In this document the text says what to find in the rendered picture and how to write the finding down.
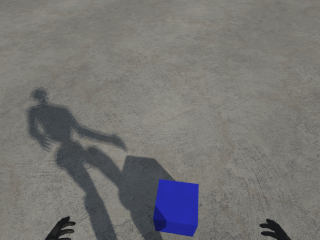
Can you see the right robot hand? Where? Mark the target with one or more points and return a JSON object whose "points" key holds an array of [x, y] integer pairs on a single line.
{"points": [[278, 233]]}

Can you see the left robot hand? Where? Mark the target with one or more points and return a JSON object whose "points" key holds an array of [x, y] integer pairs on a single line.
{"points": [[57, 231]]}

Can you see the carton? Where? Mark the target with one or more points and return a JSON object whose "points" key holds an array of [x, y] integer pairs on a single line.
{"points": [[176, 207]]}

